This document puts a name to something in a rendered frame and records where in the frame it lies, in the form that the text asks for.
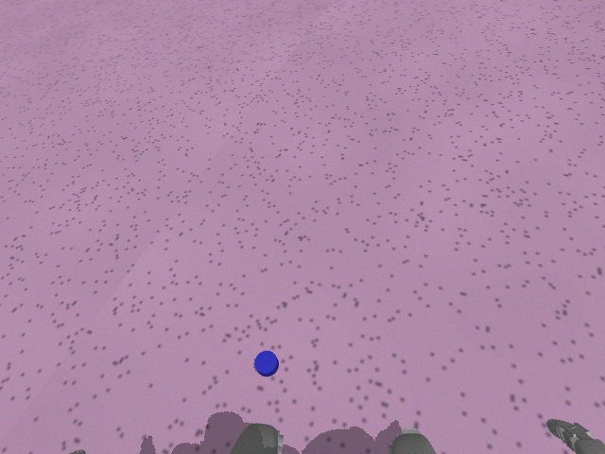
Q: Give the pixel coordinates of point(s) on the right robot hand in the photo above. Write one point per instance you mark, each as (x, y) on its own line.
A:
(576, 437)

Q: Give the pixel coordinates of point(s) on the tin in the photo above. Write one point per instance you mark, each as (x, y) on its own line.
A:
(266, 363)

